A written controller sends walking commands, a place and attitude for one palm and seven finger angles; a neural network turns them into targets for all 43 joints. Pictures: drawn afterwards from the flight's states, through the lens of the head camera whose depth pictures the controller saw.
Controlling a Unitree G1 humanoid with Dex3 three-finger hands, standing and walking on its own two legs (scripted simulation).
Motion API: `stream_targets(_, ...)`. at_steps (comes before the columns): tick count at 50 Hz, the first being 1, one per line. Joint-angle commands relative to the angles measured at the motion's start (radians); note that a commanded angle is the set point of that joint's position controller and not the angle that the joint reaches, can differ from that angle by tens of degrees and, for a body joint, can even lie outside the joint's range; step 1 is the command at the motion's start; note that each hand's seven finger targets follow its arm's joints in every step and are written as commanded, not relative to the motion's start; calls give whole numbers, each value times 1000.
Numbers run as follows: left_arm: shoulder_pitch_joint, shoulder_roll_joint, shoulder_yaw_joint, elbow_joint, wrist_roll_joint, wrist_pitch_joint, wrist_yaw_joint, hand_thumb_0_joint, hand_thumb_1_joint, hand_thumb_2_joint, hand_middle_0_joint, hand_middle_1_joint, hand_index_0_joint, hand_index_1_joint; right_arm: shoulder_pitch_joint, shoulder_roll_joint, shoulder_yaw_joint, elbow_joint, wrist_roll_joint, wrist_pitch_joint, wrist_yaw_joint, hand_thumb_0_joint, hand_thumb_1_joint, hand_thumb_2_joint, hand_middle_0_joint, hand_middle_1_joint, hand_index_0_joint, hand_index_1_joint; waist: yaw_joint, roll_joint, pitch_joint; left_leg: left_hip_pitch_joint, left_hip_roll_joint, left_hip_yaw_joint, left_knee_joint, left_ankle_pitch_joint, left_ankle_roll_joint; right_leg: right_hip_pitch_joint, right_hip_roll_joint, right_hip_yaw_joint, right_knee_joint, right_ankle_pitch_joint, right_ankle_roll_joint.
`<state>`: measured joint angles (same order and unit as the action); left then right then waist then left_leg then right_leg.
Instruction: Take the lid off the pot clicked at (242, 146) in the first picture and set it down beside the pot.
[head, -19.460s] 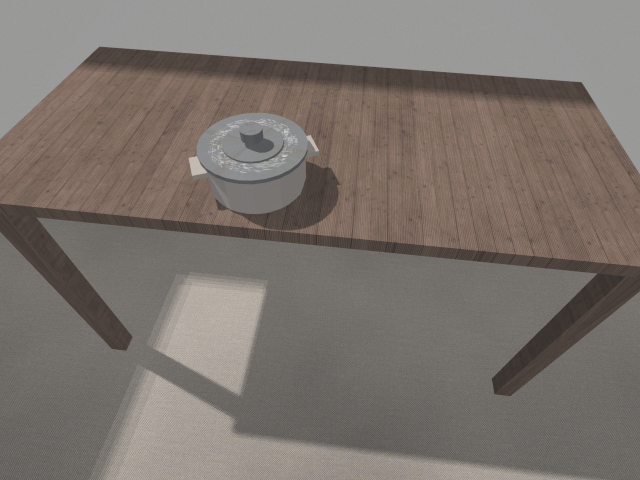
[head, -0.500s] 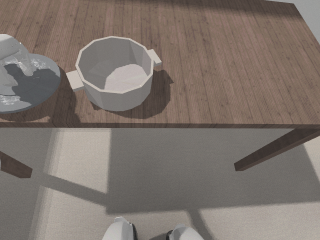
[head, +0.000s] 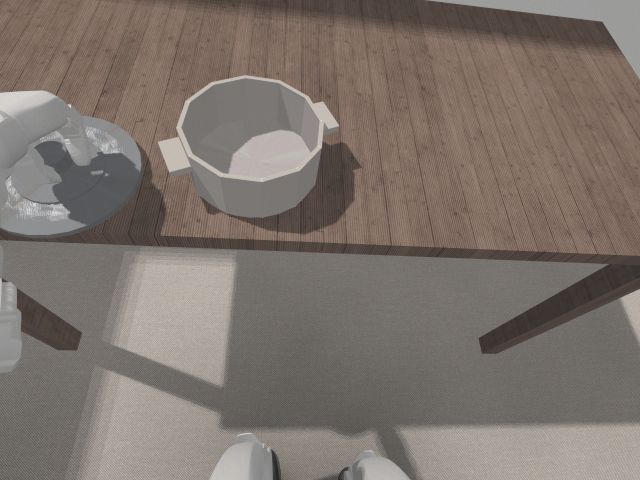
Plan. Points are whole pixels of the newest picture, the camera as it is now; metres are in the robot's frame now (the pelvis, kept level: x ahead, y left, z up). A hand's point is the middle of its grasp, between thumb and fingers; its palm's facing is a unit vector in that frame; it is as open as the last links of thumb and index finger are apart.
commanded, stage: open the fingers wide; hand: left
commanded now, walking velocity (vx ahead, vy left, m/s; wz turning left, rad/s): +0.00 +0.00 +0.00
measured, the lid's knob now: (52, 158) +0.51 +0.32 +0.04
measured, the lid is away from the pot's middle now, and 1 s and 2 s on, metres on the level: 0.25 0.25 0.25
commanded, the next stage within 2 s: raise the empty hand in 0.74 s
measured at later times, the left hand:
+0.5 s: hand (44, 155) +0.49 +0.31 +0.07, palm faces -0.44 -0.10 -0.89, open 9.8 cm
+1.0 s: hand (39, 148) +0.50 +0.31 +0.07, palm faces -0.43 -0.09 -0.90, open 11.0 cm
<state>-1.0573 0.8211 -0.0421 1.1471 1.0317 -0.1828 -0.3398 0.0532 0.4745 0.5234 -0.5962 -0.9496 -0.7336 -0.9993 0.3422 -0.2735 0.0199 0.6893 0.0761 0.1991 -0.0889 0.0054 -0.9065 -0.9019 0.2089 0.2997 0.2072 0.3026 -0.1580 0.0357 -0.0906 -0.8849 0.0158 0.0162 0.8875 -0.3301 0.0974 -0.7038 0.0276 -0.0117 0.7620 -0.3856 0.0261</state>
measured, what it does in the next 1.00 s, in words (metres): stands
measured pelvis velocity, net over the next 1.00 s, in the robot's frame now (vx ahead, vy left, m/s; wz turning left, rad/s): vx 0.00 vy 0.01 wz -0.01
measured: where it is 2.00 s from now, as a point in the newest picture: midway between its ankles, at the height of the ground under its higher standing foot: outside the picture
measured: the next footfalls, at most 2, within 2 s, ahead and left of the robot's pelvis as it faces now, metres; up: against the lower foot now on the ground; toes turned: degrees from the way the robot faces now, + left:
none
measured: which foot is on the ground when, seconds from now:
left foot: down 0.00-1.00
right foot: down 0.00-1.00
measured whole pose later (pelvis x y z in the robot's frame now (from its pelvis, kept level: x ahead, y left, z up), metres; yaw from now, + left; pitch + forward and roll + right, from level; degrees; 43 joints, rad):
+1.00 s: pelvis +0.00 +0.01 +0.00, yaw +0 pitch +20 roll -7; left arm -1.10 0.82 -0.05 1.14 1.04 -0.16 -0.35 0.00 0.01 0.61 -0.35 -0.88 -0.36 -0.88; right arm 0.36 -0.27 0.01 0.70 0.07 0.20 -0.09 0.01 -0.91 -0.90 0.21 0.30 0.21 0.30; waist -0.17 0.04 -0.10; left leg -0.90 0.01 0.02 0.89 -0.34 0.11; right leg -0.72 0.03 0.00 0.76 -0.39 0.02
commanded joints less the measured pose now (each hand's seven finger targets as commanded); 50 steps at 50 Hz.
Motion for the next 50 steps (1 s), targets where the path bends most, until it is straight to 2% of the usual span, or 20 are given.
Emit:
stream_targets(1, -505, 302, 79, -224, -23, 1, 39, 0, 490, 607, -615, -989, -632, -995, 159, -216, -72, -29, -7, -9, -16, 0, -900, -900, 200, 300, 200, 300, -14, 171, -439, 705, 9, -124, -92, 282, -39, -204, 74, -57, -101, 98, -64)
stream_targets(3, -509, 263, 51, -219, -21, -5, 37, 0, 447, 601, -586, -983, -602, -988, 156, -212, -71, -26, -10, -11, -17, 0, -900, -900, 200, 300, 200, 300, -17, 203, -452, 740, 13, -133, -85, 325, -48, -238, 76, -61, -90, 92, -64)
stream_targets(4, -470, 252, 49, -165, -23, -2, 36, 0, 425, 599, -572, -980, -587, -985, 153, -212, -68, -30, -5, -13, -18, 0, -900, -900, 200, 300, 200, 300, -22, 165, -400, 698, 10, -132, -86, 279, -44, -245, 75, -64, -93, 82, -64)
stream_targets(5, -500, 298, 75, -212, -26, -5, 38, 0, 404, 595, -557, -977, -571, -981, 155, -221, -69, -28, -7, -12, -18, 0, -900, -900, 200, 300, 200, 300, -16, 168, -416, 693, 13, -131, -93, 265, -42, -225, 73, -59, -94, 85, -65)
stream_targets(7, -518, 256, 54, -272, -34, -14, 37, 0, 361, 589, -529, -971, -541, -975, 153, -209, -67, -34, -9, -18, -19, 0, -900, -900, 200, 300, 200, 300, -3, 210, -475, 747, 11, -129, -83, 372, -48, -220, 75, -67, -81, 107, -67)
stream_targets(10, -481, 220, 23, -161, -24, 11, 37, 0, 293, 586, -487, -959, -497, -962, 160, -217, -71, -26, -6, -12, -13, 0, -900, -900, 200, 300, 200, 300, -25, 153, -400, 696, 12, -136, -86, 286, -46, -257, 77, -64, -89, 80, -65)
stream_targets(12, -500, 238, 41, -202, -27, 4, 38, 0, 246, 588, -461, -948, -469, -951, 156, -213, -64, -35, -7, -14, -16, 0, -900, -900, 200, 300, 200, 300, -8, 177, -426, 699, 6, -130, -87, 316, -45, -237, 77, -67, -78, 84, -68)
stream_targets(16, -523, 267, 42, -176, -12, 16, 37, 0, 151, 594, -410, -925, -415, -927, 171, -219, -68, -23, -6, -13, -17, 0, -900, -900, 200, 300, 200, 300, -23, 152, -437, 676, 8, -131, -83, 271, -41, -228, 76, -59, -81, 91, -66)
stream_targets(18, -572, 283, 54, -254, -10, 5, 36, 0, 105, 594, -383, -916, -386, -917, 174, -214, -74, -22, -16, -13, -17, 0, -900, -900, 200, 300, 200, 300, -11, 238, -527, 767, 15, -138, -70, 383, -56, -238, 79, -57, -71, 109, -65)
stream_targets(22, -487, 285, 73, -172, -16, 4, 34, 0, 14, 594, -329, -896, -329, -896, 174, -212, -60, -32, -8, -13, -18, 0, -900, -900, 200, 300, 200, 300, -9, 170, -450, 698, 9, -132, -67, 382, -50, -234, 83, -70, -65, 109, -66)
stream_targets(30, -526, 264, 49, -174, -5, 17, 29, 0, 3, 615, -337, -882, -337, -882, 188, -214, -72, -22, -12, -5, -12, 0, -900, -900, 200, 300, 200, 300, -26, 181, -457, 717, 14, -139, -68, 357, -49, -257, 84, -63, -77, 106, -65)
stream_targets(31, -491, 299, 76, -131, -1, 18, 30, 0, 3, 617, -337, -881, -337, -881, 190, -213, -69, -27, -8, -5, -14, 0, -900, -900, 200, 300, 200, 300, -22, 146, -441, 681, 7, -132, -64, 333, -44, -239, 85, -61, -77, 105, -64)
stream_targets(33, -534, 337, 98, -200, -2, 8, 32, 0, 3, 616, -337, -882, -337, -882, 190, -215, -71, -25, -12, -2, -17, 0, -900, -900, 200, 300, 200, 300, -12, 189, -505, 715, 9, -126, -65, 376, -48, -214, 83, -55, -74, 123, -63)
stream_targets(35, -491, 267, 50, -133, 4, 16, 31, 0, 3, 615, -337, -882, -337, -882, 183, -209, -69, -27, -8, -3, -14, 0, -900, -900, 200, 300, 200, 300, -27, 177, -432, 687, 8, -127, -63, 354, -49, -255, 85, -62, -77, 107, -65)
stream_targets(36, -496, 282, 60, -142, 2, 17, 31, 0, 3, 616, -337, -882, -337, -882, 188, -215, -70, -24, -8, -1, -13, 0, -900, -900, 200, 300, 200, 300, -23, 158, -429, 679, 12, -135, -72, 328, -49, -249, 84, -63, -78, 98, -65)
stream_targets(38, -534, 305, 75, -220, 1, 7, 33, 0, 2, 617, -337, -881, -337, -881, 186, -215, -75, -25, -13, 1, -14, 0, -900, -900, 200, 300, 200, 300, -11, 229, -504, 752, 18, -138, -71, 392, -57, -246, 83, -58, -75, 108, -66)
stream_targets(42, -514, 254, 55, -221, -17, 5, 27, 0, 2, 618, -338, -880, -338, -880, 186, -209, -72, -27, -12, 1, -11, 0, -900, -900, 200, 300, 200, 300, -12, 220, -484, 766, 17, -143, -66, 463, -62, -257, 87, -69, -73, 121, -67)
stream_targets(46, -546, 271, 51, -189, -10, 27, 34, 0, 2, 618, -338, -880, -338, -880, 186, -215, -75, -23, -9, -1, -9, 0, -900, -900, 200, 300, 200, 300, -25, 179, -462, 734, 14, -149, -85, 333, -50, -244, 84, -57, -95, 98, -65)
stream_targets(48, -601, 303, 71, -273, -8, 19, 38, 0, 2, 618, -338, -880, -338, -880, 187, -212, -76, -21, -15, -5, -12, 0, -900, -900, 200, 300, 200, 300, -9, 261, -545, 819, 21, -158, -89, 422, -68, -236, 84, -56, -90, 113, -65)
stream_targets(50, -543, 268, 61, -212, -8, 32, 37, 0, 2, 618, -338, -880, -338, -880, 184, -207, -78, -24, -12, -7, -8, 0, -900, -900, 200, 300, 200, 300, -9, 233, -498, 806, 19, -158, -87, 436, -70, -242, 86, -62, -100, 117, -68)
